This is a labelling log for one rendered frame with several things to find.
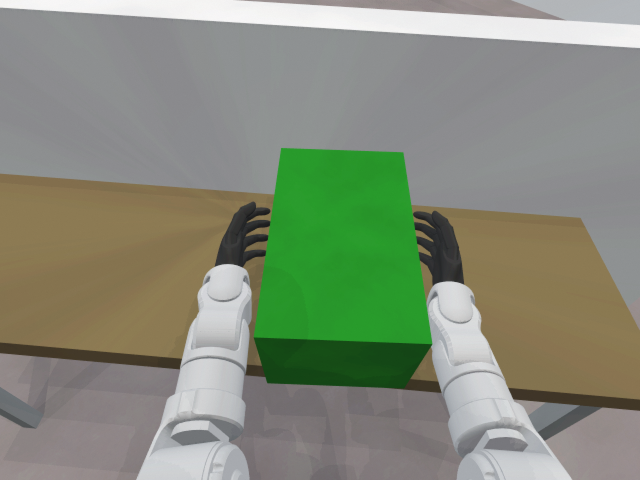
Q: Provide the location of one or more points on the robot right hand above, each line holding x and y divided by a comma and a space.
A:
445, 263

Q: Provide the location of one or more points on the right robot forearm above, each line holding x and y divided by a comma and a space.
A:
483, 414

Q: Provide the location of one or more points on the robot left hand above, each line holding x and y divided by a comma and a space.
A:
234, 242

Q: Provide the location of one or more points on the carton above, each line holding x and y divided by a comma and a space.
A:
342, 300

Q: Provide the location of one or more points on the left robot upper arm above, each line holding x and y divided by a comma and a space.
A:
218, 460

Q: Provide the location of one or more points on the table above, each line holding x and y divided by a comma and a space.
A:
110, 272

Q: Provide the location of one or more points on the left robot forearm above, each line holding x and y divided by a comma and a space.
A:
207, 405

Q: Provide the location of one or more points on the right robot upper arm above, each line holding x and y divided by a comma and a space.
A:
489, 464

